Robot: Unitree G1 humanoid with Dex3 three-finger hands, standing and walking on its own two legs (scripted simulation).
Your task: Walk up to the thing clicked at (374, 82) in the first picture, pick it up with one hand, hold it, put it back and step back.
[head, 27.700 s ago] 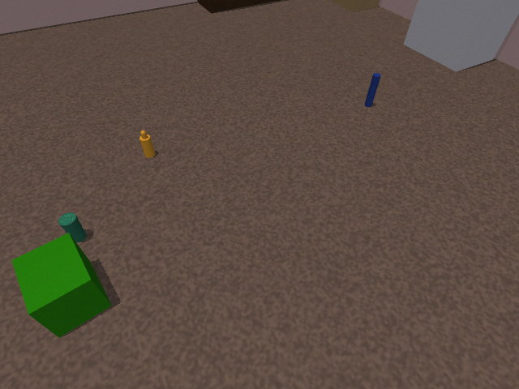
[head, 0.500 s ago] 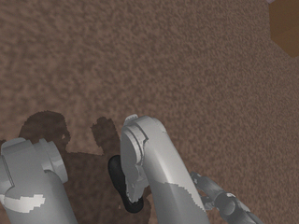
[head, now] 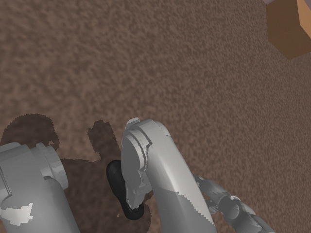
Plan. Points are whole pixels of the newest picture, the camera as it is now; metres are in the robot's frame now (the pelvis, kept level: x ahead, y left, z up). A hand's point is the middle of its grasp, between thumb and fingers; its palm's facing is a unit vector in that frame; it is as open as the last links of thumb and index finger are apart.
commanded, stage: open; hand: left
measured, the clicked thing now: out of the picture +0.48 +0.32 -0.18
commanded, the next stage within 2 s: withdraw in 0.28 s
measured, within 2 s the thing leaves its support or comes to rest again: rests again in 0.72 s
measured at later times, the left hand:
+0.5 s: hand out of the picture +0.48 +0.31 -0.14, palm faces +0.33 -0.95 +0.02, open 14.2 cm
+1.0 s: hand out of the picture +0.45 +0.41 -0.07, palm faces +0.36 -0.90 -0.23, open 17.1 cm
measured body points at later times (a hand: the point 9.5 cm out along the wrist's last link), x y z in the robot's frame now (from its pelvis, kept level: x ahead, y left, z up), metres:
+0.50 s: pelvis +0.00 +0.00 +0.00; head +0.24 +0.18 +0.33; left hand +0.46 +0.36 -0.14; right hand +0.15 -0.24 -0.04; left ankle +0.08 +0.13 -0.27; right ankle +0.12 -0.12 -0.26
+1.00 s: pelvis +0.00 +0.00 +0.02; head +0.21 +0.16 +0.38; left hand +0.42 +0.46 -0.05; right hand +0.14 -0.25 -0.05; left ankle +0.08 +0.13 -0.27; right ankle +0.12 -0.12 -0.26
